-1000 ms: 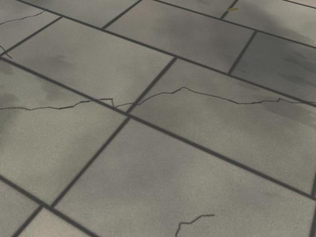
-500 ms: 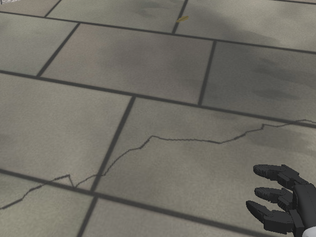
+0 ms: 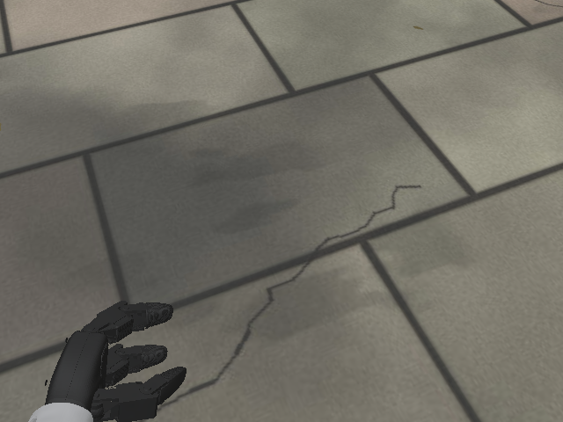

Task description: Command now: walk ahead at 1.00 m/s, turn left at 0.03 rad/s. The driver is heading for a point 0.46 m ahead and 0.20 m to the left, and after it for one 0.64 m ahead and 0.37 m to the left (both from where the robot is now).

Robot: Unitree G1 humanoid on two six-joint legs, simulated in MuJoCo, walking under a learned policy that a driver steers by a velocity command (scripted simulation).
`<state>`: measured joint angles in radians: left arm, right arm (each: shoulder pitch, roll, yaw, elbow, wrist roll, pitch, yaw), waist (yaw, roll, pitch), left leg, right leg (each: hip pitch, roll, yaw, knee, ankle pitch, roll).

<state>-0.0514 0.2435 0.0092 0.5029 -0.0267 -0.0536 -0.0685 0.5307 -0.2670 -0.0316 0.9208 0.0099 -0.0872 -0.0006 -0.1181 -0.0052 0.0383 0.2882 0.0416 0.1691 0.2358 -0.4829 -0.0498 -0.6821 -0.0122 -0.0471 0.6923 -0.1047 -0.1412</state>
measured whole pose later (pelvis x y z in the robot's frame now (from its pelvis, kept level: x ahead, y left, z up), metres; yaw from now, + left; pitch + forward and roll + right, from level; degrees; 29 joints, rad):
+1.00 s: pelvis +0.85 +0.19 +0.01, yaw +41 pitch +1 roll -2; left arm 0.04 0.24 0.03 0.63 0.03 -0.11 -0.03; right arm 0.29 -0.29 -0.05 0.74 0.02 0.00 -0.02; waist -0.04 0.02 0.08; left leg -0.35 -0.13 -0.21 1.39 -0.56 -0.04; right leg -0.52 0.07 0.00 0.54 -0.07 -0.04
